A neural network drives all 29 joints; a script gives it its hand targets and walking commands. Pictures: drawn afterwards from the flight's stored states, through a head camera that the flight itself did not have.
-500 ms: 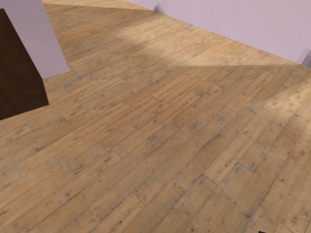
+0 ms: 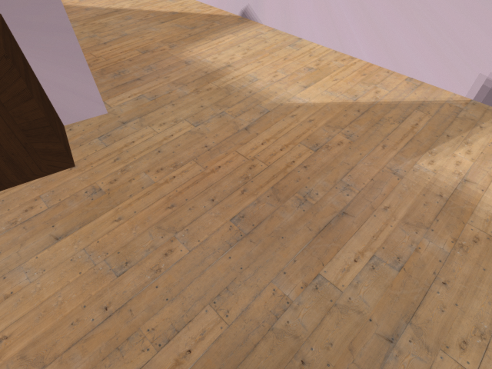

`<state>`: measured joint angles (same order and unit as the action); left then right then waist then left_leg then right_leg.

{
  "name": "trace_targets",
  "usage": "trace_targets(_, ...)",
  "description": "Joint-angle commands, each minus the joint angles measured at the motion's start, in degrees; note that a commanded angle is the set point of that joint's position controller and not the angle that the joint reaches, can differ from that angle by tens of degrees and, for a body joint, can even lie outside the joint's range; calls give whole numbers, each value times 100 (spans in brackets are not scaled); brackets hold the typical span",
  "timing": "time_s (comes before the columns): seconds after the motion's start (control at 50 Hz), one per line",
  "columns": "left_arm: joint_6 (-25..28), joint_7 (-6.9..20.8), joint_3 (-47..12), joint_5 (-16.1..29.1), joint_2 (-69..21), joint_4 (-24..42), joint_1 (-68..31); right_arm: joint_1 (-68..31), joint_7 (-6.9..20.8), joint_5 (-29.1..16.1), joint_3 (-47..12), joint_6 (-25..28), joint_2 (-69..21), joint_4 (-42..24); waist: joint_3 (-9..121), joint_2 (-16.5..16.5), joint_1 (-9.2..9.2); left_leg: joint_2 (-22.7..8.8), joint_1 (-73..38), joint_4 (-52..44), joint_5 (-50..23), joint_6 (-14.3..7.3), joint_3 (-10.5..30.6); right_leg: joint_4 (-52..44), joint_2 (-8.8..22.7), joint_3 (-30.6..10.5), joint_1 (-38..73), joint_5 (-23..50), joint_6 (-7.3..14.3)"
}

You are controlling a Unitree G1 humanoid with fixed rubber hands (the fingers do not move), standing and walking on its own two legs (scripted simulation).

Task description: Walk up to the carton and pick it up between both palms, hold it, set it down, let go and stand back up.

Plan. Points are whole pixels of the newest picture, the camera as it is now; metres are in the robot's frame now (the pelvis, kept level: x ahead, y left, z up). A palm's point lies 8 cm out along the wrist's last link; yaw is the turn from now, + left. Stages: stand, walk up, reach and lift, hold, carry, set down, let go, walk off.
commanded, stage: stand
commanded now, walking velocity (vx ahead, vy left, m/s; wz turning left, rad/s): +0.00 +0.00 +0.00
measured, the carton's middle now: out of the picture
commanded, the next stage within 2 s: walk up in 0.38 s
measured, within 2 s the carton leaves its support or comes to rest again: neither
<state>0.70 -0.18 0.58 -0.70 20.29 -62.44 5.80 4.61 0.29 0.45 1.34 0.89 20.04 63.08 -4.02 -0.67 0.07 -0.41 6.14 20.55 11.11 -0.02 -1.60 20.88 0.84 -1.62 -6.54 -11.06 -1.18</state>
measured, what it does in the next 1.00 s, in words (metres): steps to the left: left foot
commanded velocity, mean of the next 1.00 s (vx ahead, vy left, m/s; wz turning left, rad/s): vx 0.00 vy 0.00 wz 0.00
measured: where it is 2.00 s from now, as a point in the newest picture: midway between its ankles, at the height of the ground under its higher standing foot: (142, 340)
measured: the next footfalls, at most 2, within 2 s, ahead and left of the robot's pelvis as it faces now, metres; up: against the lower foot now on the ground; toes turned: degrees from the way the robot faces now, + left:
left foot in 0.86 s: +0.14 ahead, +0.23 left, +0.00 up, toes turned +16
right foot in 1.10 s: +0.24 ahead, +0.05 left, +0.00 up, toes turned +9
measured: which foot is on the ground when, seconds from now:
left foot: down 0.00-0.60, up 0.62-0.84, down 0.86-1.00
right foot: down 0.00-0.88, up 0.90-1.00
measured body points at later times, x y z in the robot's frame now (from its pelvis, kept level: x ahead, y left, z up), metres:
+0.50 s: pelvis +0.01 +0.00 +0.00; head +0.02 -0.01 +0.45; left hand +0.10 +0.30 -0.12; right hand +0.10 -0.30 -0.13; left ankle +0.00 +0.12 -0.75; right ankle +0.01 -0.13 -0.75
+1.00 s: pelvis +0.07 +0.10 -0.04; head +0.08 +0.10 +0.41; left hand +0.10 +0.48 -0.12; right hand +0.24 -0.22 -0.13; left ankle +0.10 +0.21 -0.75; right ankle +0.07 -0.05 -0.70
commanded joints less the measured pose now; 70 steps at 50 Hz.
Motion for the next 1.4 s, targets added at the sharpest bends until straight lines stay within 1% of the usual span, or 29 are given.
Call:
trace_targets(0.0,68,-36,237,20,1250,290,-207,-254,-67,31,193,61,1237,-322,351,335,-15,-716,71,-505,-331,-191,705,-412,596,-401,-15,744,267)
trace_targets(0.04,91,-46,145,-7,945,258,-50,-281,-44,18,229,101,1284,-326,369,-83,-88,-676,91,-452,-542,-188,600,-374,654,-528,34,916,231)
trace_targets(0.26,129,-6,238,-11,1155,359,-185,-135,-57,0,247,-5,1161,-270,382,412,-23,-650,18,-441,-667,-114,568,-317,560,-355,63,985,244)
trace_targets(0.3,135,-43,132,-15,1023,297,-330,-274,-54,-2,211,11,1087,-311,340,-188,43,-597,4,-421,-508,-142,547,-493,616,-492,42,1024,218)
trace_targets(0.34,99,-57,230,-6,1366,319,-325,-228,-10,13,169,36,1001,-396,401,205,85,-666,-54,-527,-626,-103,599,-361,548,-433,18,841,231)
trace_targets(0.4,123,-44,208,56,1110,261,-261,-133,-33,27,67,30,813,-289,511,-197,-20,-729,-55,-440,-817,-177,510,-287,691,-516,134,970,278)
trace_targets(0.54,111,-12,249,-48,1225,276,-371,-308,-34,37,207,69,1198,-394,854,423,37,-768,-452,-342,-1126,-104,560,-343,552,-233,142,1186,215)
trace_targets(0.56,302,-114,748,-55,2100,355,674,-334,297,274,529,-85,1814,-1160,740,-67,-451,-451,1608,647,1080,-463,864,52,667,-444,1212,-1072,581)
trace_targets(0.58,378,-160,867,-29,2315,295,1190,-554,459,248,441,-169,1563,-1308,457,607,-668,-117,3150,1557,1670,-329,436,-629,1454,-1273,1961,-2244,1009)
trace_targets(0.6,414,-195,873,-102,2455,425,1208,-737,538,403,437,-181,1388,-1536,364,943,-772,-318,3356,2846,1598,-227,495,-1223,2402,-2274,1449,-2532,1498)
trace_targets(0.62,477,-238,853,-69,2241,731,836,-690,592,472,435,-207,1261,-1654,207,251,-607,-557,3546,3233,1522,-172,870,-1138,2772,-2275,1039,-1981,1742)
trace_targets(0.68,585,-236,806,-95,2128,1056,218,-355,739,385,653,-210,1581,-1769,37,178,-89,-1030,3336,3513,1142,-24,1202,-1043,2632,-1553,403,-1490,1446)
trace_targets(0.78,618,-141,868,-224,2501,1292,-224,53,956,193,760,-264,1588,-1734,46,1133,301,-865,1273,2200,1041,-42,298,-487,1900,186,-1102,-1644,1092)
trace_targets(0.82,514,-96,809,-235,2193,1305,-318,757,929,179,868,-222,1673,-1405,181,412,724,-280,-243,1796,463,-42,-491,821,1259,1053,-2253,-1938,755)
trace_targets(0.84,480,-97,669,-290,1782,1361,-314,1756,854,223,972,-206,2003,-1118,594,-1326,1208,-126,-1110,1488,855,-244,-25,2748,768,1312,-2840,-1904,587)
trace_targets(0.86,458,-67,536,-147,1358,1477,-183,1826,734,300,1125,-209,2685,-1240,-31,-3414,1341,-1091,-689,-533,3651,-917,2643,4825,-70,1497,-4201,-2721,357)
trace_targets(0.88,474,-47,603,17,1778,1579,19,1361,780,169,1043,-227,2844,-1459,-83,-2828,799,-1667,74,-1616,3924,-1775,4573,5037,-44,484,-3730,-2722,439)
trace_targets(0.92,590,-19,560,29,2045,1238,50,967,710,110,1002,-205,2382,-1794,72,-886,451,-1736,162,-847,2885,-1811,3584,4550,431,367,-3301,-2208,406)
trace_targets(0.96,601,-30,619,41,2155,1035,362,557,617,113,903,-174,2239,-1992,3,-586,160,-1410,759,-759,2459,-1533,2764,3765,584,348,-2556,-1769,367)
trace_targets(1.0,576,-21,653,50,2062,977,792,400,653,158,871,-181,2166,-2218,35,-1167,60,-1421,1260,-694,2307,-1559,2553,2696,449,547,-1901,-1943,294)
trace_targets(1.04,667,-36,700,17,1943,995,1028,192,684,180,796,-183,1824,-2414,-68,-728,-199,-1298,2093,-340,2027,-1534,2006,1627,403,535,-955,-1156,403)
trace_targets(1.08,705,-123,883,-35,2074,697,2481,27,655,251,658,-183,1415,-2575,831,405,-972,-387,3740,1476,2505,-899,1097,985,417,287,1947,-2,245)
trace_targets(1.1,718,-244,1055,-165,2597,766,2891,114,630,187,475,-132,991,-2668,921,1859,-1278,621,4398,3505,2490,-442,701,-409,1908,-1744,2270,-2280,347)
trace_targets(1.12,728,-317,1024,-221,2878,1198,1892,326,556,205,543,-188,1505,-2526,518,661,-708,490,4171,4514,1719,-205,1263,-1646,3048,-4033,653,-4328,858)
trace_targets(1.16,757,-300,937,-66,2595,1401,882,477,582,175,730,-216,2051,-2263,-534,-211,-108,-184,4247,4681,1097,17,1630,-1408,3018,-3130,16,-3700,1221)
trace_targets(1.2,785,-251,900,-33,2231,1458,694,818,621,214,680,-158,1901,-2050,-111,12,94,-345,3843,4340,781,189,1313,-1087,2288,-1692,430,-2202,1059)
trace_targets(1.26,814,-157,917,-57,2173,1378,799,585,714,175,677,-143,1812,-1999,-288,1023,-109,-665,3628,3977,576,247,810,-900,1966,-642,-137,-1494,1092)
trace_targets(1.34,876,-161,928,-27,2418,1309,1041,-233,841,139,590,-135,1519,-2154,-523,956,-222,-722,3159,2830,538,119,646,-589,2132,93,-184,766,1181)
trace_targets(1.38,842,-148,916,-41,2625,1342,1034,-476,888,130,620,-151,1589,-2129,-126,1019,-252,-741,2423,2328,703,-30,-24,-373,2192,492,-292,486,1244)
